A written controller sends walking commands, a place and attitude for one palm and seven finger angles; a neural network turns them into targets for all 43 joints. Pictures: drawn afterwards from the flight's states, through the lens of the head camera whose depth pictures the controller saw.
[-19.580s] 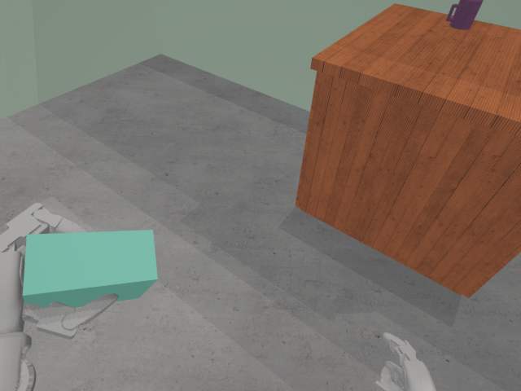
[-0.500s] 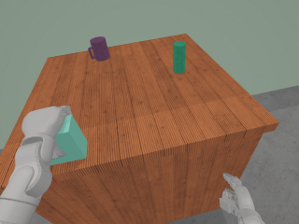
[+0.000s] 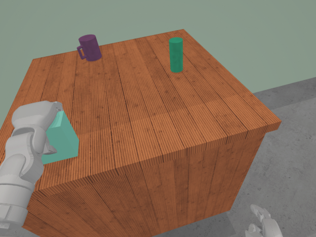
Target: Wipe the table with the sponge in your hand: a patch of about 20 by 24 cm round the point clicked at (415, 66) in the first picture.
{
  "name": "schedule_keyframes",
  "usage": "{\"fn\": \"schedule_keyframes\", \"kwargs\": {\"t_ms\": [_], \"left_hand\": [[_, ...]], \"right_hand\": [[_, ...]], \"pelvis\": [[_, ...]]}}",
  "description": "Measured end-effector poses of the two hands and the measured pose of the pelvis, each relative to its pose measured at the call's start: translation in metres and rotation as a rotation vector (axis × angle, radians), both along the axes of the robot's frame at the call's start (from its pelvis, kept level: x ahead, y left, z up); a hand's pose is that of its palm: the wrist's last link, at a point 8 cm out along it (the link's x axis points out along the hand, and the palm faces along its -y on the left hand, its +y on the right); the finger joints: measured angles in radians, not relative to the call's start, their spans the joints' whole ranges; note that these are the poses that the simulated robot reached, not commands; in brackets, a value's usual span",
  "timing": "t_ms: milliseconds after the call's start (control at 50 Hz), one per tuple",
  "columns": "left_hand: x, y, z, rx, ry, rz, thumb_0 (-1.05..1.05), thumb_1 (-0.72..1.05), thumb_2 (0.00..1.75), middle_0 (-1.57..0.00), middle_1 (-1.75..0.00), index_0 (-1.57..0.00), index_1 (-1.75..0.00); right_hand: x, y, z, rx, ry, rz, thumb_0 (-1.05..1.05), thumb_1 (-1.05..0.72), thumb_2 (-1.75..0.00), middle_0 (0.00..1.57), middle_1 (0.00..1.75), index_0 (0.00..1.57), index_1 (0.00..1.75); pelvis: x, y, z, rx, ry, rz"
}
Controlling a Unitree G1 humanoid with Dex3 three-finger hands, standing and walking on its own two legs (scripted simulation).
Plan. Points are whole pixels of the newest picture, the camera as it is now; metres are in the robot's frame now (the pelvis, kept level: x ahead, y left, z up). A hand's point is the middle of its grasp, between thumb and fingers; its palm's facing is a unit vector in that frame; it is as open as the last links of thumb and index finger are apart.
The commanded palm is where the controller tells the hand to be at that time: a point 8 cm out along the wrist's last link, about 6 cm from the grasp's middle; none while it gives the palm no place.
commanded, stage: wipe forward along the first lane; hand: left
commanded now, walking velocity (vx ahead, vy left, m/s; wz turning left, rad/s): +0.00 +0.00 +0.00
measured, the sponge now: (54, 143) +0.30 +0.33 +0.09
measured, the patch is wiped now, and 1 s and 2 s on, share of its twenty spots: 0.15 0.25 0.45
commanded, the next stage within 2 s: slide across to the middle lane in 0.94 s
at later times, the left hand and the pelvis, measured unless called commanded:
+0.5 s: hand (46, 117) +0.36 +0.36 +0.14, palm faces -0.10 +0.02 -1.00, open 9.9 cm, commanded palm +0.35 +0.35 +0.18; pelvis +0.00 +0.01 +0.00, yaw -1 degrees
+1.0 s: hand (47, 107) +0.40 +0.38 +0.14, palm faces -0.12 +0.03 -0.99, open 9.9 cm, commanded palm +0.39 +0.36 +0.17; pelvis +0.01 +0.03 +0.00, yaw -1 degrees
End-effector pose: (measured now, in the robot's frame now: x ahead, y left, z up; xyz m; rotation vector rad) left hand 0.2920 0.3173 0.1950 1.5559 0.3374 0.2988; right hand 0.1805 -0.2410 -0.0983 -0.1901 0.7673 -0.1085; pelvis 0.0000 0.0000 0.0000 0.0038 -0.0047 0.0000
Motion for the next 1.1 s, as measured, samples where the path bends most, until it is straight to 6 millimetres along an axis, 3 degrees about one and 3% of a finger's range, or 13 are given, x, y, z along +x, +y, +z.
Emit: {"fn": "schedule_keyframes", "kwargs": {"t_ms": [260,620,1100], "left_hand": [[0.023,0.012,0.0,0.009,0.036,0.007,0.0,-0.51,1.04,-0.75,-1.33,-0.78,-1.34],[0.061,0.035,0.002,0.018,0.078,0.001,0.0,-0.51,1.04,-0.75,-1.33,-0.79,-1.34],[0.099,0.051,0.001,0.039,0.088,-0.024,0.0,-0.52,1.05,-0.76,-1.33,-0.79,-1.34]], "right_hand": [[-0.032,-0.014,-0.012,-0.01,0.078,-0.065,0.01,-0.91,-0.9,0.2,0.3,0.2,0.3],[-0.07,-0.016,-0.022,-0.03,0.204,-0.137,0.01,-0.91,-0.9,0.2,0.3,0.2,0.3],[-0.061,0.015,-0.019,-0.019,0.248,-0.125,0.0,-0.91,-0.9,0.2,0.3,0.2,0.3]], "pelvis": [[-0.004,0.0,-0.003,-0.002,0.03,-0.007],[0.0,0.012,-0.003,-0.01,0.075,-0.015],[0.013,0.036,0.001,-0.018,0.117,-0.011]]}}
